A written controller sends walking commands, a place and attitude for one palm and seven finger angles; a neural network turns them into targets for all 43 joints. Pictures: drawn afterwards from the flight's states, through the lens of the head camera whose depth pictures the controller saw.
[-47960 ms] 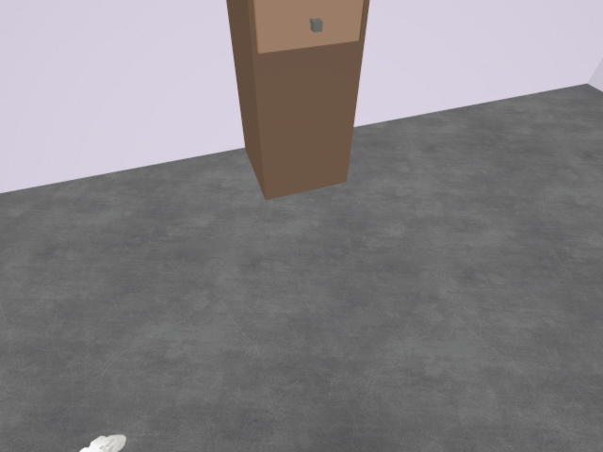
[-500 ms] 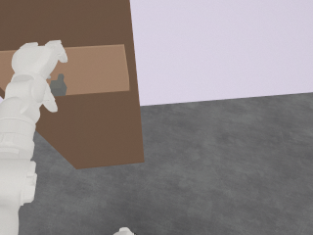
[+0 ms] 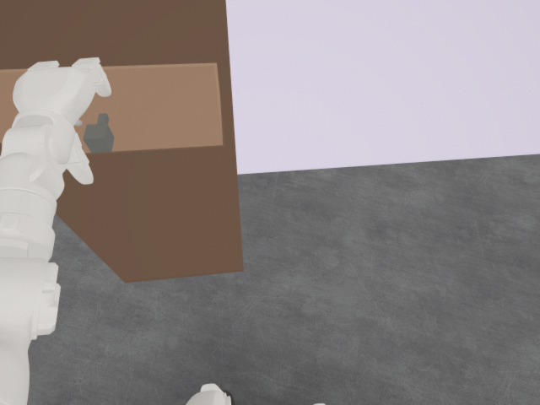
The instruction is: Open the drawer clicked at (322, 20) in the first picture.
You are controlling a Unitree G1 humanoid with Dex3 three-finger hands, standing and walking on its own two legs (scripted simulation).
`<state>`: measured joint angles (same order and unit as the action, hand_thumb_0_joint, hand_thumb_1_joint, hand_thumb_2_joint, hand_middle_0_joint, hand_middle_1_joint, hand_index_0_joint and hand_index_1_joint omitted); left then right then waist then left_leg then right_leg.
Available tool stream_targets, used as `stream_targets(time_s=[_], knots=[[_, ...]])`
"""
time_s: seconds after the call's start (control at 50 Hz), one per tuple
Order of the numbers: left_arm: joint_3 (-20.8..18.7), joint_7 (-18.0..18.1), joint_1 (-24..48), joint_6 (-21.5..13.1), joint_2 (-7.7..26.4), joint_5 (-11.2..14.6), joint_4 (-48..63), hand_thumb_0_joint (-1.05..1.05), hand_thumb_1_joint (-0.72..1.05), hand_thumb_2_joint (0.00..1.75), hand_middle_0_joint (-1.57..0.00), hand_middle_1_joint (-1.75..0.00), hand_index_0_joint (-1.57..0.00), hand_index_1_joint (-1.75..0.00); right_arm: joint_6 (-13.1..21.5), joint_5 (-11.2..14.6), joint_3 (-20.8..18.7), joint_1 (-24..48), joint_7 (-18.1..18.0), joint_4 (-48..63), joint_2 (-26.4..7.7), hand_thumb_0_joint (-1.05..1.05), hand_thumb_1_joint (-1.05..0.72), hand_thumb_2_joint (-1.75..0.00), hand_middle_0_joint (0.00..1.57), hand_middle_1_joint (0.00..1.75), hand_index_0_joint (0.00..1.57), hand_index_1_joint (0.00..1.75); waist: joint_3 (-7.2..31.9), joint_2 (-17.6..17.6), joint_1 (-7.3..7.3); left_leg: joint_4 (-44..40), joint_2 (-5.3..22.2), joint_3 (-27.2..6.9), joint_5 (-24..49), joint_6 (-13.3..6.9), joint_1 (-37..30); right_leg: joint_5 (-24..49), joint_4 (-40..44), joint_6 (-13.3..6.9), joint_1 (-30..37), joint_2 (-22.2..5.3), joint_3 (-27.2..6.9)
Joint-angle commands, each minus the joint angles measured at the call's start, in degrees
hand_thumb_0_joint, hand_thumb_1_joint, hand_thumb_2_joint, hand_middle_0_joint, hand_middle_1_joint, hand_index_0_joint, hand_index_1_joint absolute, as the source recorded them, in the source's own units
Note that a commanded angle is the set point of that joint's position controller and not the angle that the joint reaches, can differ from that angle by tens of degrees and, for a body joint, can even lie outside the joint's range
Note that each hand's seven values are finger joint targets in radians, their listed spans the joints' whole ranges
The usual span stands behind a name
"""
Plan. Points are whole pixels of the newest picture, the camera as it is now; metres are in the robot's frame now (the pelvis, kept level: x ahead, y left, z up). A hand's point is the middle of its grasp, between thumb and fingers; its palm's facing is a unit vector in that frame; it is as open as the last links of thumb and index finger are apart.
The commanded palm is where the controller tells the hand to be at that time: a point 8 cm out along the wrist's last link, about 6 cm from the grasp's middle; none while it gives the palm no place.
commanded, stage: move the hooked fingers above the handle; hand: left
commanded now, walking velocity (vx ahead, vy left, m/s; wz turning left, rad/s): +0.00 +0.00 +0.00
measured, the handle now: (101, 130) +0.54 +0.26 +0.06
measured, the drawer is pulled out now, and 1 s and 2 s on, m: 0.00 0.00 0.00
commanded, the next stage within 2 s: lower the fingers behind the handle in 1.60 s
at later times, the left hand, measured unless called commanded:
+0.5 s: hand (66, 132) +0.49 +0.28 +0.10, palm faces -0.08 -0.03 -1.00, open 13.8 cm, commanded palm +0.49 +0.28 +0.17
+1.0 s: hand (72, 126) +0.48 +0.26 +0.12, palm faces -0.04 -0.03 -1.00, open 13.8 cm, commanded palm +0.47 +0.26 +0.18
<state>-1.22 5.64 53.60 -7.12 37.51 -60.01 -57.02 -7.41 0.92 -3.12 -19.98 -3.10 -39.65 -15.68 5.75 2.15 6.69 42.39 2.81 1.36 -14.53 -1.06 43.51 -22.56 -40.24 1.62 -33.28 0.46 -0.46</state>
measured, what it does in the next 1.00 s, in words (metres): stands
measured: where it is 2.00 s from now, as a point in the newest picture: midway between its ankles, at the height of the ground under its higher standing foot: outside the picture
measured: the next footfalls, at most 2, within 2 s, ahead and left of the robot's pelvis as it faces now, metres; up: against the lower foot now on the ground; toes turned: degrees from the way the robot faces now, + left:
none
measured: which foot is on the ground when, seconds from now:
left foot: down 0.00-1.00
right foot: down 0.00-1.00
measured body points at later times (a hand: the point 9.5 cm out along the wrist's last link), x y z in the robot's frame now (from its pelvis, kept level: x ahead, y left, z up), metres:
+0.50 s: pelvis +0.01 -0.01 +0.00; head +0.09 +0.00 +0.44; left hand +0.49 +0.28 +0.16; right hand +0.00 -0.29 -0.12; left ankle +0.05 +0.11 -0.71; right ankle -0.04 -0.15 -0.71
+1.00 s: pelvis +0.02 -0.01 +0.01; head +0.07 -0.02 +0.45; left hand +0.48 +0.26 +0.18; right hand +0.06 -0.27 -0.13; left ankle +0.05 +0.11 -0.71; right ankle -0.04 -0.15 -0.71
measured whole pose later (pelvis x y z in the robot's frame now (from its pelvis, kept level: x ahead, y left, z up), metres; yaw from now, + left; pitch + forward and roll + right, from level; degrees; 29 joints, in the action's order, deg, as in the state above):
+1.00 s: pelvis +0.02 -0.01 +0.01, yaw +0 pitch +13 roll -2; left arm -0.6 2.7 47.6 -4.8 35.6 -58.4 -53.5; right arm -10.2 1.7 -2.3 -18.0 -2.4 -39.4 -13.9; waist 6.6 3.6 4.8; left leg 40.6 2.6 1.5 -15.5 -0.6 38.0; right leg -23.4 -38.3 1.2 -27.8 0.3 -0.6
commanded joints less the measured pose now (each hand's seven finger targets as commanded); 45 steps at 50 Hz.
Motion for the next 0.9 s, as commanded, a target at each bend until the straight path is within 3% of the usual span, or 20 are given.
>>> stream_targets(time_s=[0.0, 0.06, 0.1, 0.14, 0.2, 0.26, 0.32, 0.42, 0.48, 0.52, 0.56, 0.58, 0.64, 0.66, 0.68, 0.72, 0.76, 0.78, 0.82, 0.88], knots=[[-5.30, 2.29, 26.01, 3.86, 19.47, -0.95, 7.34, 0.00, -0.50, 0.30, -0.30, -1.20, -0.30, -1.20, 0.29, 0.10, -2.83, -7.25, -0.30, 3.48, -9.44, 0.00, -0.90, -0.90, 0.20, 0.30, 0.20, 0.30, 24.83, 4.11, -0.60, -2.49, -2.00, -0.61, 14.51, -0.99, -27.64, 13.32, 5.27, -3.05, -1.68, 3.75, 3.00], [-5.71, 1.48, 25.39, 4.42, 20.70, -0.96, 5.62, 0.00, -0.50, 0.30, -0.30, -1.20, -0.30, -1.20, -0.06, 0.43, -2.62, -7.09, -0.91, 3.54, -9.59, 0.00, -0.90, -0.90, 0.20, 0.30, 0.20, 0.30, 22.40, 1.34, -0.32, -3.13, -2.17, -0.01, 11.74, -1.46, -24.74, 12.92, 6.28, -2.67, -0.21, 3.47, 2.47], [-3.92, 0.53, 26.48, 3.99, 19.01, -0.53, 6.40, 0.00, -0.50, 0.30, -0.30, -1.20, -0.30, -1.20, 0.17, 0.54, -2.54, -7.18, -1.14, 3.52, -9.43, 0.00, -0.90, -0.90, 0.20, 0.30, 0.20, 0.30, 21.55, 1.72, 0.19, -3.37, -2.19, 0.13, 11.16, -1.66, -25.13, 12.80, 6.72, -2.65, -0.50, 3.41, 2.36], [-5.55, -0.23, 25.23, 3.04, 21.38, -0.60, 5.76, 0.00, -0.50, 0.30, -0.30, -1.20, -0.30, -1.20, -0.02, 0.70, -2.41, -7.25, -1.55, 3.58, -9.42, 0.00, -0.90, -0.90, 0.20, 0.30, 0.20, 0.30, 21.46, 1.36, 0.00, -3.28, -2.36, 0.49, 11.67, -1.79, -24.53, 14.18, 6.93, -2.57, 0.92, 3.26, 1.82], [-4.32, -1.17, 24.03, 1.97, 19.80, -0.07, 5.33, 0.00, -0.50, 0.30, -0.30, -1.20, -0.30, -1.20, 0.16, 0.87, -2.28, -7.06, -1.81, 3.74, -9.19, 0.00, -0.90, -0.90, 0.20, 0.30, 0.20, 0.30, 18.45, 1.05, 0.25, -3.77, -2.39, 0.45, 9.73, -1.86, -23.50, 12.74, 7.41, -2.58, 0.01, 3.25, 1.84], [-6.26, -1.54, 22.67, 0.00, 21.87, 0.04, 6.89, 0.00, -0.50, 0.30, -0.30, -1.20, -0.30, -1.20, 0.21, 0.71, -2.45, -7.45, -2.07, 3.87, -9.17, 0.00, -0.90, -0.90, 0.20, 0.30, 0.20, 0.30, 20.89, 1.77, -0.50, -3.29, -2.53, 0.77, 11.34, -1.99, -24.01, 14.99, 7.07, -2.58, 1.72, 3.18, 1.27], [-6.21, -1.72, 21.62, -1.29, 21.20, 0.50, 6.83, 0.00, -0.50, 0.30, -0.30, -1.20, -0.30, -1.20, 0.22, 0.69, -2.49, -7.63, -2.08, 3.50, -9.22, 0.00, -0.90, -0.90, 0.20, 0.30, 0.20, 0.30, 19.60, 0.78, -0.13, -3.08, -2.47, 0.83, 11.87, -1.99, -23.21, 15.76, 7.12, -2.61, 1.69, 3.17, 1.43], [-5.56, -0.94, 23.55, -3.40, 19.91, 0.97, 11.91, 0.00, -0.50, 0.30, -0.30, -1.20, -0.30, -1.20, 0.44, 0.28, -3.20, -8.13, -1.84, 3.07, -9.14, 0.00, -0.90, -0.90, 0.20, 0.30, 0.20, 0.30, 22.51, 3.35, 0.36, -2.01, -2.46, 0.39, 15.23, -2.03, -26.84, 17.44, 6.64, -2.78, 0.41, 3.48, 1.42], [-6.97, -0.28, 23.09, -4.20, 20.92, 1.51, 14.47, 0.00, -0.50, 0.30, -0.30, -1.20, -0.30, -1.20, 0.27, 0.29, -3.56, -8.18, -1.68, 2.78, -9.18, 0.00, -0.90, -0.90, 0.20, 0.30, 0.20, 0.30, 24.89, 5.20, 0.04, -1.38, -2.60, 0.11, 17.16, -1.84, -29.01, 18.71, 6.07, -2.80, 0.34, 3.72, 1.55], [-5.60, 0.02, 24.92, -4.11, 18.98, 2.04, 15.41, 0.00, -0.50, 0.30, -0.30, -1.20, -0.30, -1.20, 0.34, 0.20, -3.74, -8.14, -1.39, 2.11, -9.12, 0.00, -0.90, -0.90, 0.20, 0.30, 0.20, 0.30, 24.09, 6.16, 0.85, -1.09, -2.49, -0.09, 18.10, -1.76, -29.95, 18.43, 6.12, -2.91, -0.97, 3.72, 1.88], [-7.13, 0.75, 22.78, -3.34, 20.36, 1.92, 15.10, 0.00, -0.50, 0.30, -0.30, -1.20, -0.30, -1.20, 0.19, 0.25, -3.85, -7.87, -1.09, 2.03, -9.22, 0.00, -0.90, -0.90, 0.20, 0.30, 0.20, 0.30, 24.91, 7.22, -0.24, -1.13, -2.53, -0.30, 19.28, -1.50, -30.76, 18.82, 5.72, -3.07, -0.91, 3.97, 2.19], [-5.50, 0.90, 23.94, -2.83, 18.67, 1.90, 15.42, 0.00, -0.50, 0.30, -0.30, -1.20, -0.30, -1.20, 0.10, 0.25, -3.74, -7.71, -0.91, 2.08, -9.22, 0.00, -0.90, -0.90, 0.20, 0.30, 0.20, 0.30, 24.46, 7.37, 0.42, -1.15, -2.43, -0.40, 19.54, -1.46, -31.44, 18.54, 5.73, -3.02, -2.09, 4.04, 2.42], [-5.75, 1.07, 24.17, -1.37, 18.49, 1.89, 15.92, 0.00, -0.50, 0.30, -0.30, -1.20, -0.30, -1.20, -0.16, 0.13, -3.72, -7.43, -0.21, 1.85, -9.20, 0.00, -0.90, -0.90, 0.20, 0.30, 0.20, 0.30, 25.65, 8.80, -0.28, -0.95, -2.16, -0.65, 23.35, -1.08, -33.25, 20.27, 5.21, -3.22, -1.85, 4.21, 2.91], [-4.79, 0.83, 23.14, -0.88, 16.80, 1.97, 16.55, 0.00, -0.50, 0.30, -0.30, -1.20, -0.30, -1.20, -0.29, 0.10, -3.94, -7.28, 0.07, 2.14, -9.01, 0.00, -0.90, -0.90, 0.20, 0.30, 0.20, 0.30, 26.48, 8.76, -0.56, -0.82, -2.18, -0.73, 24.43, -0.98, -34.13, 20.54, 5.03, -3.29, -1.59, 4.30, 3.12], [-6.07, 0.76, 22.26, -0.71, 17.76, 2.04, 17.53, 0.00, -0.50, 0.30, -0.30, -1.20, -0.30, -1.20, -0.42, 0.06, -4.04, -6.91, 0.17, 2.36, -9.06, 0.00, -0.90, -0.90, 0.20, 0.30, 0.20, 0.30, 26.76, 8.77, -0.95, -0.69, -2.03, -0.67, 25.62, -1.03, -34.86, 21.25, 5.09, -3.30, -1.37, 4.32, 3.11], [-5.35, 0.25, 22.39, -0.33, 16.79, 2.46, 17.94, 0.00, -0.50, 0.30, -0.30, -1.20, -0.30, -1.20, -0.78, -0.07, -3.82, -6.57, 0.26, 2.76, -9.11, 0.00, -0.90, -0.90, 0.20, 0.30, 0.20, 0.30, 26.63, 6.65, -0.67, -0.97, -2.08, -0.84, 26.04, -1.13, -34.43, 21.92, 5.30, -3.29, 0.12, 4.21, 3.16], [-4.63, 0.06, 21.01, 0.03, 15.37, 2.53, 19.32, 0.00, -0.50, 0.30, -0.30, -1.20, -0.30, -1.20, -0.88, 0.05, -3.97, -5.69, 0.53, 3.16, -8.76, 0.00, -0.90, -0.90, 0.20, 0.30, 0.20, 0.30, 26.99, 7.78, -1.30, -1.04, -2.08, -0.86, 27.16, -1.13, -35.60, 22.17, 5.18, -3.30, 0.17, 4.30, 3.21], [-4.20, -0.12, 20.44, 0.26, 14.52, 2.59, 19.68, 0.00, -0.50, 0.30, -0.30, -1.20, -0.30, -1.20, -1.02, 0.12, -3.97, -5.50, 0.63, 3.45, -8.70, 0.00, -0.90, -0.90, 0.20, 0.30, 0.20, 0.30, 26.61, 6.52, -1.14, -1.27, -2.09, -0.97, 26.82, -1.20, -35.51, 21.86, 5.43, -3.15, 0.16, 4.31, 3.33], [-5.73, -0.39, 18.02, 0.87, 15.83, 2.72, 18.30, 0.00, -0.50, 0.30, -0.30, -1.20, -0.30, -1.20, -1.46, 0.08, -3.73, -4.98, 0.53, 3.63, -8.94, 0.00, -0.90, -0.90, 0.20, 0.30, 0.20, 0.30, 25.11, 4.41, -1.78, -1.88, -2.08, -0.90, 26.14, -1.25, -34.03, 21.85, 5.66, -3.30, 1.60, 4.18, 3.36], [-3.37, -0.76, 17.18, 2.57, 13.54, 2.63, 14.05, 0.00, -0.50, 0.30, -0.30, -1.20, -0.30, -1.20, -1.83, 0.61, -3.04, -3.67, 0.43, 4.09, -8.68, 0.00, -0.90, -0.90, 0.20, 0.30, 0.20, 0.30, 18.64, 0.60, -1.26, -3.57, -2.41, -0.19, 18.75, -1.55, -29.19, 18.75, 6.74, -2.97, 1.54, 3.83, 3.43]])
